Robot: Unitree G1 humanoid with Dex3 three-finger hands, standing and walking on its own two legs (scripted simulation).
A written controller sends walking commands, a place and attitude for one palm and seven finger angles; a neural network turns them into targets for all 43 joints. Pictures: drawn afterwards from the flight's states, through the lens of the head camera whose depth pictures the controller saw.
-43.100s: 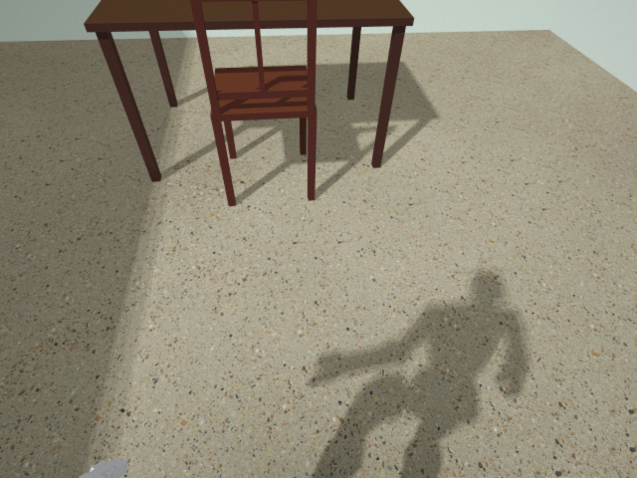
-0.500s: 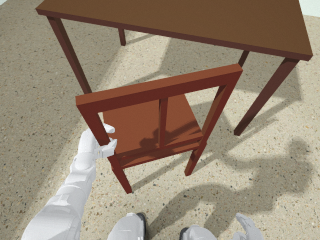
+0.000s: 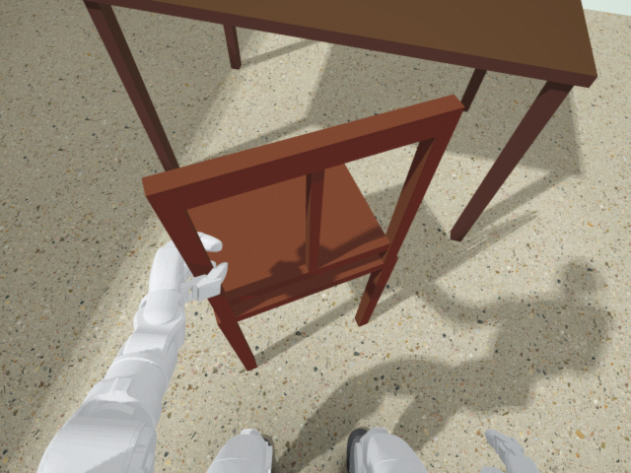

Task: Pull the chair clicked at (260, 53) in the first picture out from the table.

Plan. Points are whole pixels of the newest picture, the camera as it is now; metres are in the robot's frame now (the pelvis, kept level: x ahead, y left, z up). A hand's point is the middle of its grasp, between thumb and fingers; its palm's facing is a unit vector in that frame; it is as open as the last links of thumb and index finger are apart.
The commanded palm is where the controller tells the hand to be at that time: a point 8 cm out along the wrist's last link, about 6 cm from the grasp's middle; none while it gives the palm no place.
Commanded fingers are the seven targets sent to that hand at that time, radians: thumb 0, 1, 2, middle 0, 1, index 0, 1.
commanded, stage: step backward, pulling the chair out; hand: left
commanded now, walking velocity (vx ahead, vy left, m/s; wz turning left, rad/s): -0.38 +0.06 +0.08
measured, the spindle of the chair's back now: (313, 225) +0.46 +0.02 -0.05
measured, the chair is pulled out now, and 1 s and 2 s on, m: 0.33 0.59 0.62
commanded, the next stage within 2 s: stop walking, hand still on the chair in 0.60 s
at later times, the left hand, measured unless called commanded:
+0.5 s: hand (199, 374) +0.23 +0.16 -0.06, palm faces +0.06 -0.97 -0.22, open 6.1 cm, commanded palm +0.23 +0.21 -0.05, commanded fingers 0.00 0.90 0.90 -0.50 -1.45 -0.50 -1.45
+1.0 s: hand out of the picture +0.09 +0.15 -0.06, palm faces +0.07 -0.98 -0.20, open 5.9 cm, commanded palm +0.08 +0.20 -0.04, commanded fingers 0.00 0.90 0.90 -0.50 -1.45 -0.50 -1.45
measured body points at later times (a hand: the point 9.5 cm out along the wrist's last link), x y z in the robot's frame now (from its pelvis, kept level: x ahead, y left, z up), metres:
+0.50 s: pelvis -0.12 +0.00 +0.00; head -0.04 -0.01 +0.44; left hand +0.23 +0.21 -0.04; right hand -0.01 -0.24 -0.13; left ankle +0.00 +0.14 -0.72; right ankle -0.11 -0.14 -0.72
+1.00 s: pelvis -0.20 +0.00 +0.01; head -0.17 +0.00 +0.46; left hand +0.09 +0.21 -0.04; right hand -0.10 -0.23 -0.12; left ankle -0.15 +0.13 -0.72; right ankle -0.17 -0.12 -0.72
